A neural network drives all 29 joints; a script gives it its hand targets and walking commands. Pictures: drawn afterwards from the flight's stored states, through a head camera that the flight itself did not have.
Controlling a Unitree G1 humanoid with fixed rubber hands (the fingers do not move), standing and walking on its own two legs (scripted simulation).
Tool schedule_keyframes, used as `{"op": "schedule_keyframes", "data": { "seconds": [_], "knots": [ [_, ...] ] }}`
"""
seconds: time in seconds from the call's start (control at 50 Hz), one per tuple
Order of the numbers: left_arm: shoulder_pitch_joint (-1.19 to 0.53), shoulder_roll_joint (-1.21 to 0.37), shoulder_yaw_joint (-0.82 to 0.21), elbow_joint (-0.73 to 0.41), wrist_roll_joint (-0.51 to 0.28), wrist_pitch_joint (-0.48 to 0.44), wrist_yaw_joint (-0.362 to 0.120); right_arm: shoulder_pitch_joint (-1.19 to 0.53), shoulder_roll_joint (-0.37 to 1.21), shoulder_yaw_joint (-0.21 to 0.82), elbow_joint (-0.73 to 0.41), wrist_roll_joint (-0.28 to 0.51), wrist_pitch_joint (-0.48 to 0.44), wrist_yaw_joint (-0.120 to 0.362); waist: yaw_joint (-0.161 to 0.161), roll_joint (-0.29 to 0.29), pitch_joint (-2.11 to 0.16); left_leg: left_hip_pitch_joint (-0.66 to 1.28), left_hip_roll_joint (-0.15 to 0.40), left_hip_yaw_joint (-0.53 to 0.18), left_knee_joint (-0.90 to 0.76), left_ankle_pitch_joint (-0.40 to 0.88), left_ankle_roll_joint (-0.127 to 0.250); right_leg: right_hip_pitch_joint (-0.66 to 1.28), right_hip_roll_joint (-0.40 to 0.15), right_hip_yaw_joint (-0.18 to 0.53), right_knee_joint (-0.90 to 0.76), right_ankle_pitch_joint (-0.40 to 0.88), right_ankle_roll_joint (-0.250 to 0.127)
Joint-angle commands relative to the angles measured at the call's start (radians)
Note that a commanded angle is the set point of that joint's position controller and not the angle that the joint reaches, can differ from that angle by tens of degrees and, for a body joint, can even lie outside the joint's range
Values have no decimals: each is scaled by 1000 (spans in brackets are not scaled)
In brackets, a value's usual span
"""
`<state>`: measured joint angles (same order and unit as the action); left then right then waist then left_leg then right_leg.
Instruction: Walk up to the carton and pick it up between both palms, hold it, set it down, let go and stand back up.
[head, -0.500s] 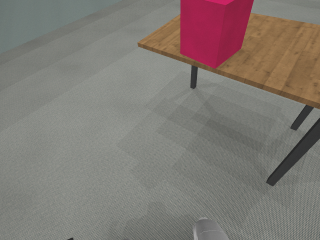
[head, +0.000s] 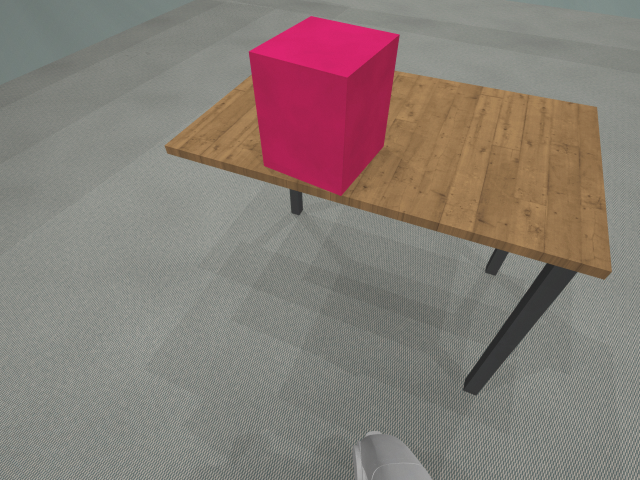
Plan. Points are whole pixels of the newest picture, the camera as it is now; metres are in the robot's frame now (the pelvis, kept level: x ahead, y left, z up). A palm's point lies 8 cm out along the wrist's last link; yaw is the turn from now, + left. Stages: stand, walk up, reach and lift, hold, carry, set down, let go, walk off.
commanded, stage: walk up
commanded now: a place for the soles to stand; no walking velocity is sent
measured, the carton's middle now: (326, 105) +0.79 -0.04 +0.07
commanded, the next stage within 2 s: none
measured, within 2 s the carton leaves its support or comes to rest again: neither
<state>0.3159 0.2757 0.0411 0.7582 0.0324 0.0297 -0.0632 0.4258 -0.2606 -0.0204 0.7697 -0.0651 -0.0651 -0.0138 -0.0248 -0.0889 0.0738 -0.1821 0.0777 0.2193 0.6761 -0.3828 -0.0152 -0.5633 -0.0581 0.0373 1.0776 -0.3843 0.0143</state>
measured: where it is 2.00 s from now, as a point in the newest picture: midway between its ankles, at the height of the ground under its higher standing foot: (308, 457)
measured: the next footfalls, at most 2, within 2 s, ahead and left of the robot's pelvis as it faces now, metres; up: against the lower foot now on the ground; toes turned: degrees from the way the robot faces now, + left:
right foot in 0.08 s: +0.19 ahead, -0.14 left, +0.00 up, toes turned -5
left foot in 0.56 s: +0.31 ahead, +0.11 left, +0.00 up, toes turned -4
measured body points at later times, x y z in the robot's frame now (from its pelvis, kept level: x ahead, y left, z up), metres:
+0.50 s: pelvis +0.15 -0.03 +0.01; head +0.16 -0.06 +0.45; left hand +0.19 +0.23 -0.10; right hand +0.23 -0.29 -0.12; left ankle +0.26 +0.12 -0.69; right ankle +0.15 -0.14 -0.71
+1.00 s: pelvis +0.24 -0.03 +0.01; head +0.26 -0.04 +0.46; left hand +0.39 +0.20 -0.10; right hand +0.28 -0.30 -0.12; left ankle +0.27 +0.11 -0.71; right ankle +0.23 -0.13 -0.71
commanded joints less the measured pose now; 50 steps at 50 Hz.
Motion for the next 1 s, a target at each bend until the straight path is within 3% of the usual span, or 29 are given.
{"op": "schedule_keyframes", "data": {
  "seconds": [0.0,0.04,0.06,0.08,0.1,0.12,0.14,0.2,0.22,0.32,0.4,0.46,0.5,0.52,0.54,0.56,0.58,0.6,0.64,0.7,0.74,0.76,0.78,0.8,0.82,0.86,0.9,0.92,0.98],
  "knots": [
    [-9,76,32,-125,-22,-55,-9,-77,-233,-63,-105,9,-25,-1,15,301,61,-119,269,-167,-338,40,228,141,-25,-33,-276,36,-28],
    [101,81,47,-92,-15,-71,1,-78,-227,-57,-101,18,-2,3,71,228,17,-232,248,-84,-162,23,192,372,32,-102,-405,130,-54],
    [168,124,69,-63,-12,-78,11,-29,-186,-42,-100,20,10,8,95,82,-37,-277,202,-21,31,63,163,500,77,-108,-418,119,-61],
    [268,194,91,-45,-3,-83,31,37,-130,-19,-109,23,16,16,126,-89,-138,-329,119,30,324,98,116,619,28,41,-461,-20,-100],
    [277,293,108,-87,-7,-82,51,51,-108,-8,-154,46,28,30,131,-296,-142,-503,-14,-28,576,-207,44,604,-229,641,-720,-318,-228],
    [258,312,115,-87,-23,-72,66,-32,-202,-33,-188,40,56,27,148,-92,-83,-534,2,-194,644,-247,36,490,-315,877,-868,-507,-313],
    [213,279,93,-105,-27,-70,76,-79,-223,-38,-195,39,68,30,130,13,-30,-559,34,-244,708,-144,34,459,-320,826,-864,-491,-288],
    [93,229,68,-144,3,-76,93,21,-178,-37,-147,31,59,29,63,-37,-5,-512,80,-265,666,-33,29,347,-277,560,-780,-216,-254],
    [66,193,57,-143,4,-81,87,46,-174,-42,-141,30,57,30,41,-74,-18,-453,87,-274,621,-32,25,282,-253,490,-787,-228,-255],
    [95,178,52,-122,18,-103,87,-34,-153,-45,-171,26,65,47,74,-48,14,-502,85,-274,428,-29,2,318,-261,433,-776,-88,-283],
    [106,177,49,-106,17,-98,82,-73,-126,-52,-201,27,44,54,82,-83,-24,-394,50,-224,230,28,14,297,-204,326,-725,6,-258],
    [57,187,43,-117,3,-81,73,-42,-100,-56,-189,32,35,44,45,-96,-33,-201,-11,-161,97,91,30,176,-159,219,-657,131,-219],
    [20,148,20,-125,-11,-65,65,21,-112,-67,-172,33,19,30,-8,-26,-40,28,-55,-128,-52,225,45,32,-85,114,-521,154,-163],
    [40,113,4,-130,-15,-62,59,65,-134,-74,-171,24,11,22,-26,29,-63,137,-24,-187,-94,227,57,-40,-50,89,-418,130,-122],
    [74,53,-19,-146,-22,-62,54,92,-206,-89,-175,14,6,12,-37,215,-90,201,173,-452,-195,159,107,-123,30,11,-192,49,-61],
    [121,61,-14,-162,-23,-49,60,82,-291,-108,-190,25,15,2,-33,317,-112,118,393,-772,-368,0,269,-108,119,-57,9,-207,-8],
    [113,122,12,-155,-5,-27,71,56,-290,-106,-175,31,29,-6,-32,248,-62,16,441,-873,-405,-180,372,-102,58,6,117,-282,-2],
    [82,140,20,-158,5,-18,73,17,-247,-88,-183,36,35,-10,-38,217,-14,1,423,-800,-403,-189,372,-128,34,17,150,-256,1],
    [73,110,18,-158,-6,-21,67,-48,-220,-76,-176,26,44,-16,-25,270,16,-69,338,-606,-377,-122,323,-89,-4,20,37,-206,10],
    [149,78,15,-135,-20,-43,54,-164,-202,-59,-183,30,52,-6,46,340,-13,-234,229,-368,-271,85,221,215,-5,-15,-317,-77,-11],
    [248,108,32,-85,-19,-62,54,-186,-151,-29,-186,43,60,7,107,184,-70,-372,122,-237,-21,144,122,481,18,7,-562,213,-31],
    [214,186,51,-105,-14,-66,60,-146,-78,-1,-200,57,58,14,92,-54,-93,-439,37,-155,171,28,42,478,-158,323,-685,153,-92],
    [128,270,65,-129,-24,-60,71,-135,-112,-18,-192,75,76,5,73,-93,-61,-352,-38,-180,195,-191,20,270,-284,537,-787,52,-175],
    [47,238,53,-136,-31,-55,76,-121,-137,-29,-177,68,88,0,43,-5,-9,-266,8,-234,218,-178,20,190,-283,511,-770,20,-216],
    [3,198,31,-150,-30,-57,80,-138,-124,-22,-164,65,83,4,38,14,13,-294,2,-220,144,-121,24,258,-237,404,-727,225,-200],
    [-60,185,13,-163,-24,-53,83,-63,-111,-22,-129,64,53,5,-8,17,-70,-106,31,-228,-95,245,36,254,-155,197,-570,534,-136],
    [-39,124,-11,-165,-38,-52,67,-86,-184,-30,-129,64,24,10,29,55,-139,-31,100,-321,-121,526,78,268,-6,42,-484,459,-68],
    [-21,116,-12,-161,-37,-49,67,-110,-199,-37,-128,64,27,16,48,72,-151,-82,110,-329,-105,533,97,345,1,45,-489,429,-55],
    [-46,157,0,-151,-43,-51,69,-111,-158,-26,-146,68,48,15,33,65,-159,-77,43,-235,-50,449,49,392,-58,102,-535,591,-75]
  ]
}}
